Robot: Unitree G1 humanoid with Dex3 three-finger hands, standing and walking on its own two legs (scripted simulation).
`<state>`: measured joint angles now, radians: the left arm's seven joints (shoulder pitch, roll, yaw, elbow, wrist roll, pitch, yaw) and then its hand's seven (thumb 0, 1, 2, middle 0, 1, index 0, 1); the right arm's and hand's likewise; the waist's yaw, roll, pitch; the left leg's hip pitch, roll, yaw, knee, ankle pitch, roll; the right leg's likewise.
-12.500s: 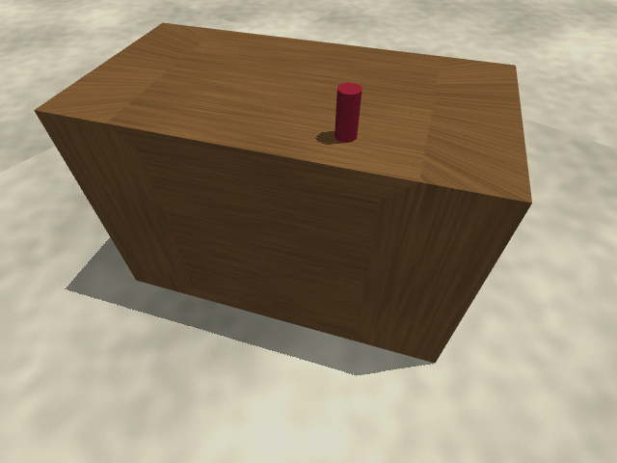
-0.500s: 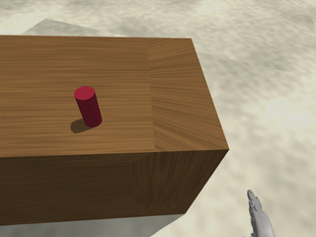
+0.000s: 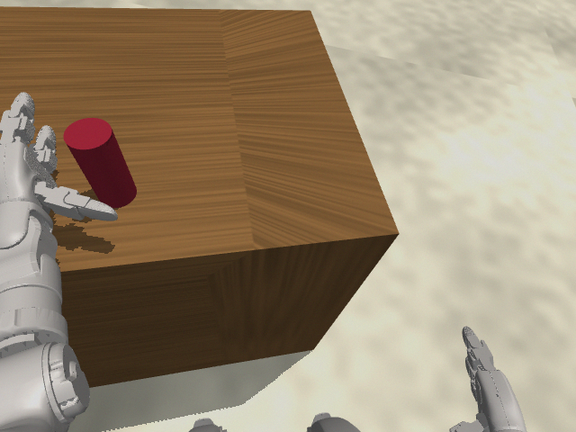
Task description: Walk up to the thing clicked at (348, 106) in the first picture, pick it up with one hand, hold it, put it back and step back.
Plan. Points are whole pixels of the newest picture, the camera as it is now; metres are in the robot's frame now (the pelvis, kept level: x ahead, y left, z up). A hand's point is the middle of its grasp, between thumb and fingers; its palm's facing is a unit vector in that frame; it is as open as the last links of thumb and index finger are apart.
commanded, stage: close in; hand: left
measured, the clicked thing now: (104, 166) +0.47 +0.20 +0.08
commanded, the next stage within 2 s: rest palm in 0.30 s
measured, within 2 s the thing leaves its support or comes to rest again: leaves its support in 1.62 s
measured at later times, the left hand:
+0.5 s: hand (105, 179) +0.45 +0.20 +0.08, palm faces +0.15 -0.99 +0.01, open 17.6 cm
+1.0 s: hand (103, 154) +0.49 +0.20 +0.09, palm faces +0.16 -0.99 +0.01, open 13.6 cm
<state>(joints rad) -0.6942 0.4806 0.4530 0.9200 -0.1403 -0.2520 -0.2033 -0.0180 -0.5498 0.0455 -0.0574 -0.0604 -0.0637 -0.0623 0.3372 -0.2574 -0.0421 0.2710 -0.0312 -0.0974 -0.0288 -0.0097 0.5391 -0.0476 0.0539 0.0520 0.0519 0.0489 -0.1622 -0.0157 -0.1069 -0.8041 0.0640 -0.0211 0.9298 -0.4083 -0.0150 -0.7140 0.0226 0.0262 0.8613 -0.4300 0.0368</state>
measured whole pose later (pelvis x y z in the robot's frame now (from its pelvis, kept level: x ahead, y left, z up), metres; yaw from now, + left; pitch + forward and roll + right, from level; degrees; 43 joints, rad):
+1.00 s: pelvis -0.01 +0.00 -0.01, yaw +0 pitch +17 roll -2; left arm -0.83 0.46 0.38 1.03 -0.09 -0.27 -0.08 -0.01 -0.41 0.25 -0.59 -0.42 -0.60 -0.42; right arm 0.37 -0.23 -0.04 0.12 -0.03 0.00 0.01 -0.01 0.51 -0.05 0.05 0.05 0.05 0.05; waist -0.16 0.00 -0.12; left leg -0.87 0.06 -0.02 0.98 -0.41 -0.02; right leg -0.79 0.02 0.03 0.94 -0.45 0.03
